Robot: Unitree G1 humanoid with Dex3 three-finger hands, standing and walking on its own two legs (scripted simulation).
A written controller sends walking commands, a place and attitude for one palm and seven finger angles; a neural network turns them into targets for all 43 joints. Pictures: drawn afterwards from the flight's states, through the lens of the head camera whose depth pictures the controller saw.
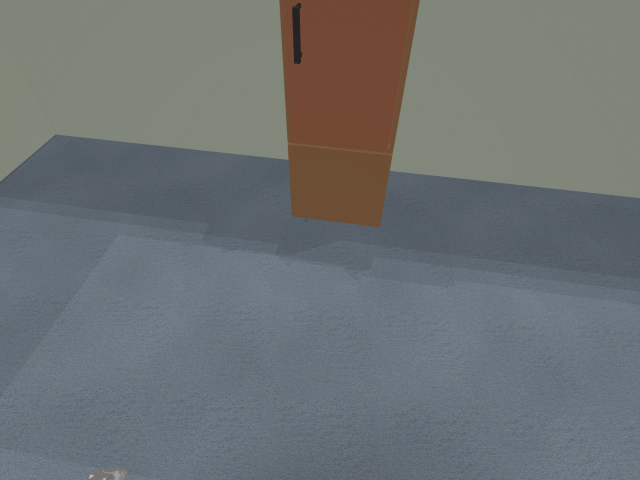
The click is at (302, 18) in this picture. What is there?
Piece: cupboard door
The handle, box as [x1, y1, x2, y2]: [292, 3, 301, 63]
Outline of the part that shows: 300,3 297,3 292,8 294,63 299,63 301,56 299,41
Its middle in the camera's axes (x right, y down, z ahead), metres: -0.07 -0.62 +1.17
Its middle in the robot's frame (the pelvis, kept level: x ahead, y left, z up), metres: +1.29 +0.14 +0.05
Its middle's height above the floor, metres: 0.82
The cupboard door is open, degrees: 0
